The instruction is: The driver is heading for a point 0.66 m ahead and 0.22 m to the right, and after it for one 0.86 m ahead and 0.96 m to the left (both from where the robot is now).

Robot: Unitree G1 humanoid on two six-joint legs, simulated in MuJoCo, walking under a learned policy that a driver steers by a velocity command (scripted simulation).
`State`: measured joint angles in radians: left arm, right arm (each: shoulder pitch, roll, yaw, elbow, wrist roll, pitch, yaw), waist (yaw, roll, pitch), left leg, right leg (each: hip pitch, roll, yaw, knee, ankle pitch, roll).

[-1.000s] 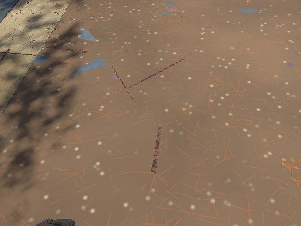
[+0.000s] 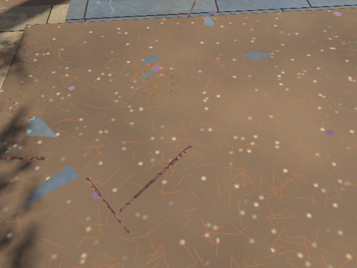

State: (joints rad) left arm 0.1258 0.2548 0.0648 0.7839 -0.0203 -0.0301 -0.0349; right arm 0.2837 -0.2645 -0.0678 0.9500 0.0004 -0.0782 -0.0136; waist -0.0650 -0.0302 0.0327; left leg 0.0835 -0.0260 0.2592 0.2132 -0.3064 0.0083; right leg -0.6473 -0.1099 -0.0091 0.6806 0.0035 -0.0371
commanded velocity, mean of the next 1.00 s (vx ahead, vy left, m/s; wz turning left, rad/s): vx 0.49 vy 0.00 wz -0.54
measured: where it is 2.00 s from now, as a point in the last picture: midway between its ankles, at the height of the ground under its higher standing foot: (229, 188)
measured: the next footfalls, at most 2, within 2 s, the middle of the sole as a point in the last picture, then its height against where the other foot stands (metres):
right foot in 0.10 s outside the picture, level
left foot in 0.60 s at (174, 249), level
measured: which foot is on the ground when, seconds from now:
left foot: down 0.00-0.12, up 0.14-0.58, down 0.60-1.00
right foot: up 0.00-0.08, down 0.10-0.60, up 0.62-1.00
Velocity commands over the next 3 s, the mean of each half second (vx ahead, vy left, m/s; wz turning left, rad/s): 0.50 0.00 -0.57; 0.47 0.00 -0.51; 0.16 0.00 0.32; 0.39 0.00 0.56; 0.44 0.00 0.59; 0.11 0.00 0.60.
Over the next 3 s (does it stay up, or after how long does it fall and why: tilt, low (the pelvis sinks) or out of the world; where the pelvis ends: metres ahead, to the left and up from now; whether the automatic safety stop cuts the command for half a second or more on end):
stays up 1.24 -0.18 0.00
